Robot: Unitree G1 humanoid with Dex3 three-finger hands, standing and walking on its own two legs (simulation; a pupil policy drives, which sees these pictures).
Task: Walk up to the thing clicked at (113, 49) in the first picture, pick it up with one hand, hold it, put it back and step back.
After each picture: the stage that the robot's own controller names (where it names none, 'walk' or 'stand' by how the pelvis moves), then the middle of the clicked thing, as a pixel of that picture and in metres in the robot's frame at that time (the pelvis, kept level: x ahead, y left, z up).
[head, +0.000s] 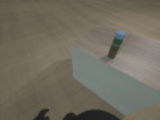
stand; (115, 46) +0.63 -0.17 +0.07
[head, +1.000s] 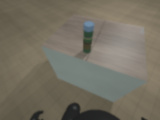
rise first; (87, 39) +0.58 +0.09 +0.10
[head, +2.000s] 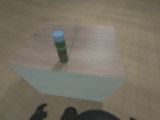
stand; (61, 49) +0.46 +0.24 +0.10
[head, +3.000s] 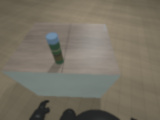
stand; (56, 50) +0.45 +0.26 +0.08
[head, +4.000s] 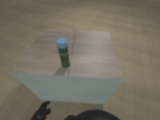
stand; (64, 54) +0.46 +0.23 +0.07
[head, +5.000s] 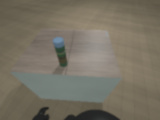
stand; (61, 53) +0.46 +0.25 +0.07
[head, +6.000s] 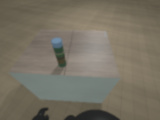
stand; (59, 54) +0.46 +0.26 +0.07
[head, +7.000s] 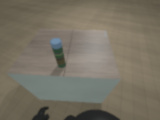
stand; (59, 54) +0.45 +0.26 +0.07
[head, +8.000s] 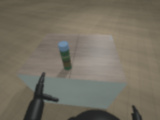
rise first; (65, 57) +0.44 +0.24 +0.07
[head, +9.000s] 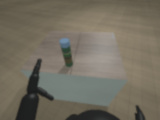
go down; (67, 54) +0.47 +0.24 +0.07
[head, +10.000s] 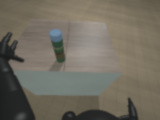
go down; (58, 48) +0.47 +0.22 +0.09
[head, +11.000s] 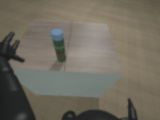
go down; (59, 47) +0.47 +0.23 +0.10
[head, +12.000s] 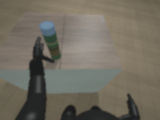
close in; (52, 43) +0.46 +0.24 +0.13
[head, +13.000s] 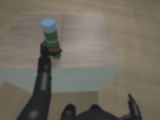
lift; (53, 42) +0.47 +0.23 +0.13
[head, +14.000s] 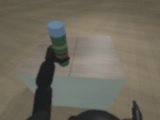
lift; (60, 47) +0.33 +0.19 +0.28
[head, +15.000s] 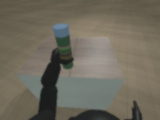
hold; (65, 49) +0.34 +0.17 +0.26
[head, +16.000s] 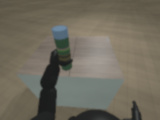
hold; (63, 51) +0.34 +0.18 +0.25
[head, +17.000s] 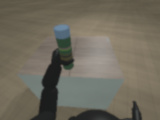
hold; (65, 50) +0.34 +0.16 +0.25
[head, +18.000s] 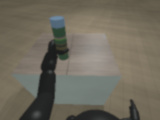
crouch; (60, 41) +0.42 +0.20 +0.25
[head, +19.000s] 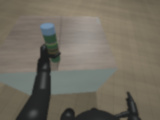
lower; (52, 45) +0.47 +0.23 +0.11
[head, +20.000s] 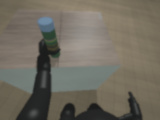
lower; (51, 41) +0.47 +0.23 +0.14
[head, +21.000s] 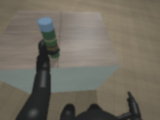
lower; (51, 41) +0.48 +0.23 +0.13
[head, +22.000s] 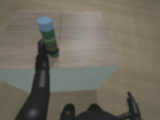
lower; (50, 41) +0.48 +0.24 +0.13
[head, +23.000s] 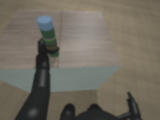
rest; (50, 40) +0.48 +0.24 +0.13
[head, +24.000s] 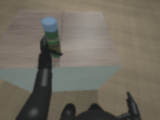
withdraw; (53, 41) +0.48 +0.22 +0.13
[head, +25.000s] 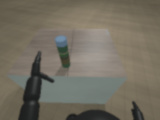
sink last; (64, 53) +0.44 +0.22 +0.11
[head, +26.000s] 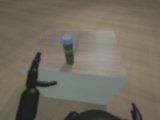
stand; (68, 51) +0.48 +0.23 +0.09
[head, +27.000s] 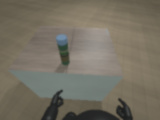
stand; (63, 51) +0.47 +0.23 +0.08
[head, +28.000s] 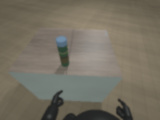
stand; (63, 53) +0.46 +0.23 +0.08
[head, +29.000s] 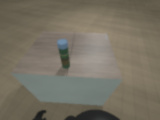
walk; (64, 55) +0.46 +0.23 +0.07
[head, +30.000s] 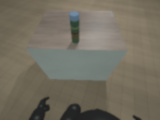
walk; (75, 29) +0.67 +0.20 +0.09
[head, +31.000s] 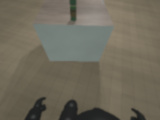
walk; (73, 8) +1.00 +0.27 +0.10
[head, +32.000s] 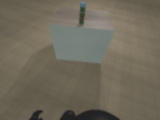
stand; (82, 14) +1.19 +0.20 +0.08
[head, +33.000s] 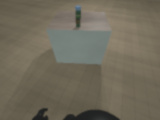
stand; (78, 17) +1.17 +0.25 +0.07
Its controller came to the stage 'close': yes
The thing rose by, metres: 0.20
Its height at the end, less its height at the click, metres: +0.00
